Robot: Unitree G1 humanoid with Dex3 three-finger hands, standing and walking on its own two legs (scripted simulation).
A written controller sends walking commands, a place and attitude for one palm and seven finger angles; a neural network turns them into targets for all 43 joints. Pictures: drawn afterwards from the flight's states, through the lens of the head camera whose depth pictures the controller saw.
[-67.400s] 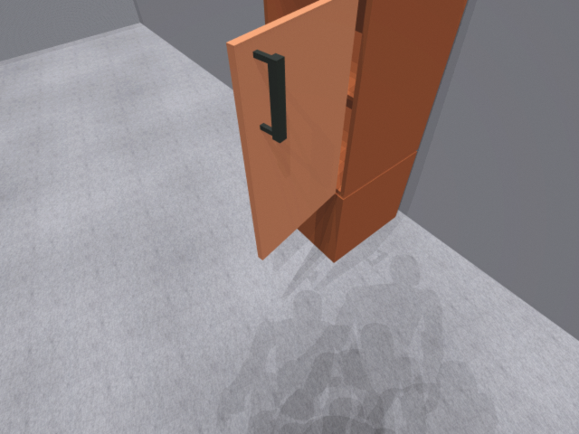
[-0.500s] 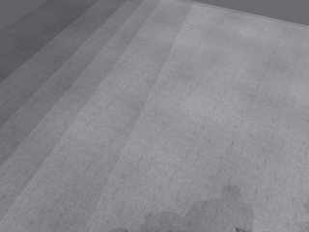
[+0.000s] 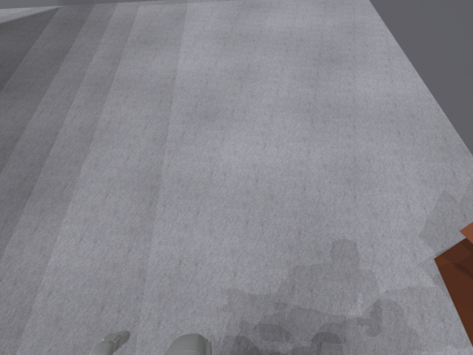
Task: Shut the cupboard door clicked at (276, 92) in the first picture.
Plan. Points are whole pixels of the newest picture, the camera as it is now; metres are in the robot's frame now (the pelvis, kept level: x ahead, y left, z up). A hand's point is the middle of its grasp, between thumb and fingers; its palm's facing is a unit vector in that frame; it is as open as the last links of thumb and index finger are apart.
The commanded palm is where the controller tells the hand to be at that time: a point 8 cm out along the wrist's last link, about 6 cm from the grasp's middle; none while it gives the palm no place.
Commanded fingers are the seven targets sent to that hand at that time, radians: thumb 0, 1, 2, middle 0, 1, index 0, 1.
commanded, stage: turn to face it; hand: left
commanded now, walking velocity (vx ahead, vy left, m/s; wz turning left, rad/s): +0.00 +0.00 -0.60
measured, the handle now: out of the picture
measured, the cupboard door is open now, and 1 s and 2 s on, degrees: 25 25 25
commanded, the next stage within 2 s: take the last steps up to it in 1.78 s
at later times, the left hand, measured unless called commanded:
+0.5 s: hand (140, 323) +0.19 +0.21 -0.16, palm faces -0.25 -0.95 -0.20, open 7.4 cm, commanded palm none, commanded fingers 0.00 0.90 0.90 -0.20 -0.30 -0.20 -0.30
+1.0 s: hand (186, 306) +0.22 +0.13 -0.16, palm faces -0.53 -0.82 -0.22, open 7.4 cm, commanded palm none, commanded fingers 0.00 0.90 0.90 -0.20 -0.30 -0.20 -0.30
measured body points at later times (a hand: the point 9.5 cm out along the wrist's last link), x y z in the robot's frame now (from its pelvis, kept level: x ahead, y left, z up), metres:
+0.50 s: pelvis +0.04 +0.03 +0.01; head +0.09 +0.05 +0.46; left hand +0.20 +0.26 -0.14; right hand +0.03 -0.23 -0.12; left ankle +0.06 +0.13 -0.73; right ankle -0.04 -0.10 -0.66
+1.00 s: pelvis +0.05 +0.00 +0.00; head +0.10 -0.03 +0.45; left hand +0.25 +0.17 -0.14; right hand -0.02 -0.27 -0.13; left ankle +0.13 +0.11 -0.70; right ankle -0.02 -0.09 -0.73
